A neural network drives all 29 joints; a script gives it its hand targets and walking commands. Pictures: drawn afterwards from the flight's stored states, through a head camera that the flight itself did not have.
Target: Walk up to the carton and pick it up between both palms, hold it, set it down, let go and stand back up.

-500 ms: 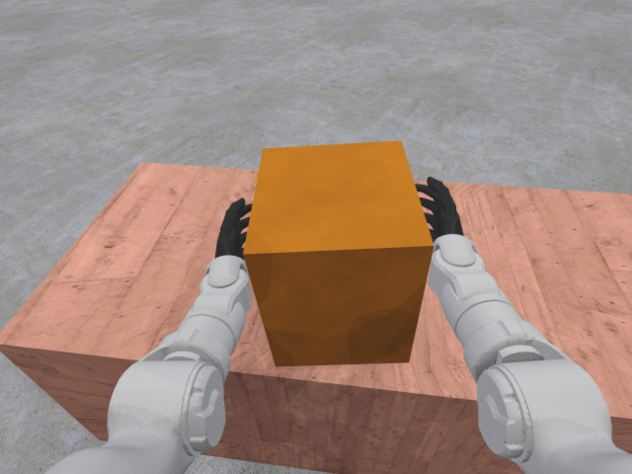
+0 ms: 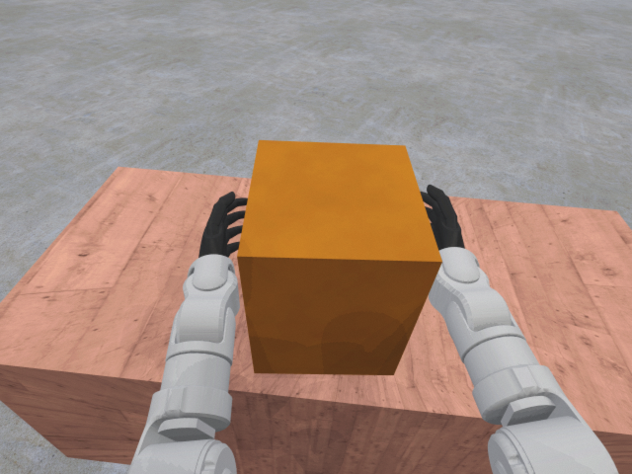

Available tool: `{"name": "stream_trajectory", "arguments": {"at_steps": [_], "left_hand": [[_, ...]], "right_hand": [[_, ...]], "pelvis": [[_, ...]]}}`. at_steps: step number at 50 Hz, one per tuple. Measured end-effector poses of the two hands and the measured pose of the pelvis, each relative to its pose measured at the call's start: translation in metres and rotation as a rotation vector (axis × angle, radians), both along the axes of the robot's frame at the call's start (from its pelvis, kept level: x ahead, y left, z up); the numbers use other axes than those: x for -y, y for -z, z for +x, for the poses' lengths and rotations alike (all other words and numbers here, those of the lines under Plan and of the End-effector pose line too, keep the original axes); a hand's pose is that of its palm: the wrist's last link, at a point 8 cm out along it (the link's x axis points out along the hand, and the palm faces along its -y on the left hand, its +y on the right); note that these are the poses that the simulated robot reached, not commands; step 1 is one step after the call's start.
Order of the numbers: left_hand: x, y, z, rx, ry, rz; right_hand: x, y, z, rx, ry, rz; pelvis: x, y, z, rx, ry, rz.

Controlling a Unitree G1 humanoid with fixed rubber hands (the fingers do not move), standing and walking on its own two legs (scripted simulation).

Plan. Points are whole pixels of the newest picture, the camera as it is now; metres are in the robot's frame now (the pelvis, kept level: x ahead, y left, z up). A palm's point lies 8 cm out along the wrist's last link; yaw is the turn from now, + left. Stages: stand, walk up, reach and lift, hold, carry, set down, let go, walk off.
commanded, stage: reach and lift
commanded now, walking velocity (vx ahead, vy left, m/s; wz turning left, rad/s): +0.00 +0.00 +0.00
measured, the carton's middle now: (328, 261) +0.39 -0.01 +0.08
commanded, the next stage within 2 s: hold in 0.92 s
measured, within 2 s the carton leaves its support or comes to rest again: neither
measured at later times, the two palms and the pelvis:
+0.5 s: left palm (209, 242) +0.35 +0.14 +0.16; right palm (457, 247) +0.34 -0.15 +0.16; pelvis -0.03 +0.00 +0.00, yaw +0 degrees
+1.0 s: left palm (195, 240) +0.35 +0.15 +0.16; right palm (442, 237) +0.35 -0.14 +0.17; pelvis -0.01 +0.00 +0.00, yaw +1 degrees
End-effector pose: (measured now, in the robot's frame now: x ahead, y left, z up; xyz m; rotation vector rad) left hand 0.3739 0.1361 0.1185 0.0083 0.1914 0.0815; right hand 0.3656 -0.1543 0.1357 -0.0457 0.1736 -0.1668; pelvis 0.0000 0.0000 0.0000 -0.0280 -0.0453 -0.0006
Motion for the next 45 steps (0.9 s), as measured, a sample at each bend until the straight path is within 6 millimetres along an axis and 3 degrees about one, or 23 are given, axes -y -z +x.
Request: {"name": "stream_trajectory", "arguments": {"at_steps": [8,14,21,32,45], "left_hand": [[-0.013,-0.014,-0.025,0.043,-0.036,-0.024],[-0.011,-0.033,-0.025,0.048,-0.026,0.0],[-0.003,-0.039,-0.025,0.019,-0.007,0.017],[-0.002,-0.05,-0.021,0.037,-0.013,0.015],[-0.016,-0.046,-0.019,0.051,-0.027,0.018]], "right_hand": [[-0.013,-0.008,-0.017,0.046,-0.025,0.012],[-0.011,-0.02,-0.021,0.051,-0.018,0.001],[-0.003,-0.02,-0.025,0.024,-0.003,0.005],[-0.002,-0.032,-0.019,0.046,-0.011,-0.003],[-0.015,-0.034,-0.011,0.065,-0.029,0.001]], "pelvis": [[0.001,0.001,-0.01,0.03,-0.013,-0.002],[0.001,0.001,-0.023,0.042,-0.013,0.005],[0.001,0.0,-0.03,0.051,-0.003,0.011],[0.004,0.0,-0.027,0.058,-0.001,0.013],[0.001,0.0,-0.013,0.078,-0.023,0.004]]}}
